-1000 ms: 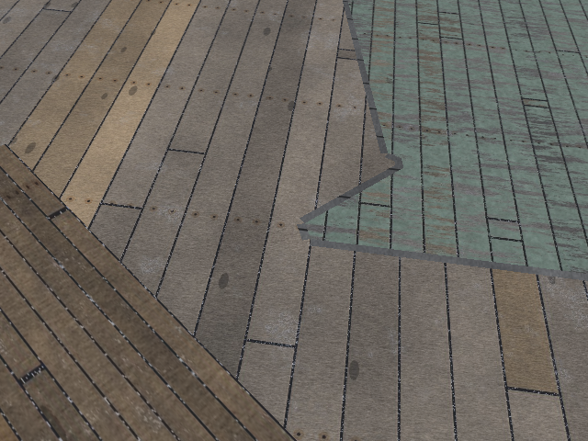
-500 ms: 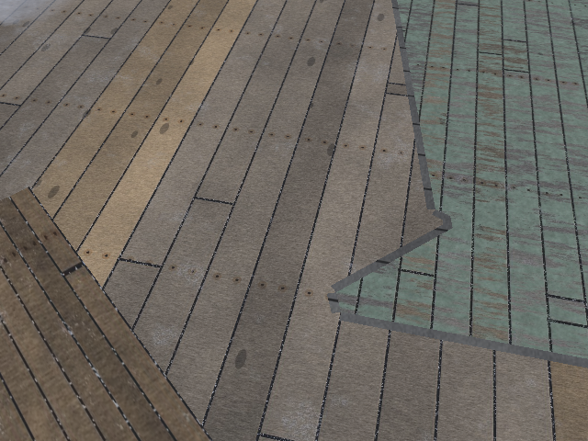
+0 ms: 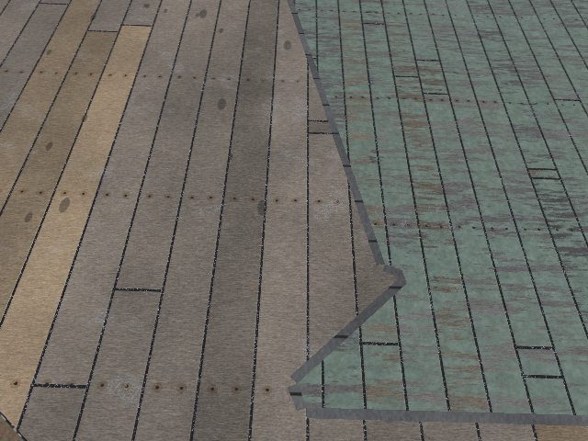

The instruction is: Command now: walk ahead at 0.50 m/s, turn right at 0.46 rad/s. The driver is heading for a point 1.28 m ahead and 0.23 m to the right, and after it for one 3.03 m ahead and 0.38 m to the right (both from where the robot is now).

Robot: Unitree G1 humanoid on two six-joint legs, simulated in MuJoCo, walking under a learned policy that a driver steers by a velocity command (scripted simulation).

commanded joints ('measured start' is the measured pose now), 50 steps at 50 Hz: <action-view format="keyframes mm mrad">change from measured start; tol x64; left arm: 1 5 22 8 -67 5 3 -3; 50 65 60 7 -75 19 -46 0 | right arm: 1 -52 -134 -36 -46 -5 -21 -10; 50 -55 -130 -12 -49 3 -4 18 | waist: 1 26 114 11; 50 29 143 -54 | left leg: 1 48 283 -148 -203 206 151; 14 267 295 92 191 903 58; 18 -632 11 -243 1106 -400 -55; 39 -463 69 -156 168 162 -2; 44 575 418 -852 30 -64 312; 50 29 253 -435 -140 85 206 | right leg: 1 -100 -44 48 -82 120 15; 15 443 165 -186 -542 101 -173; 18 1004 -239 743 -818 -149 -412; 41 667 -103 103 -650 707 -160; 44 -9 185 40 151 -315 -29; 50 -10 -30 16 27 -58 -22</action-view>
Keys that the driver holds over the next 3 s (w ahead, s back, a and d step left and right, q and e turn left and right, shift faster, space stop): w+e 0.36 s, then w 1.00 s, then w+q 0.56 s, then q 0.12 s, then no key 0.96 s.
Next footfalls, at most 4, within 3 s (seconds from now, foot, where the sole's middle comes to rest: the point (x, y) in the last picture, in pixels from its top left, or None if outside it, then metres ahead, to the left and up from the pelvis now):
0.30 right None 0.32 -0.16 -0.78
0.84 left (305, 363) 0.67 -0.04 -0.78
1.38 right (420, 291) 0.88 -0.35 -0.78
1.92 left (341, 197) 1.22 -0.17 -0.78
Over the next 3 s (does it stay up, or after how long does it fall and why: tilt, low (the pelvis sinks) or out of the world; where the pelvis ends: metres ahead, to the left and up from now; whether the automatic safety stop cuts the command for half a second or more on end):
stays up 1.27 -0.28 -0.01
